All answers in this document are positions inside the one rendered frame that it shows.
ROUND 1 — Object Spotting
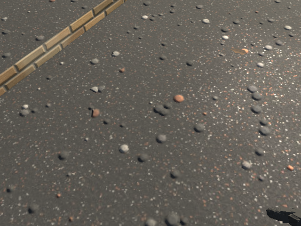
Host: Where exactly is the right robot hand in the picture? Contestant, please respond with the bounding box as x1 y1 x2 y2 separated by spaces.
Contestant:
266 207 301 226

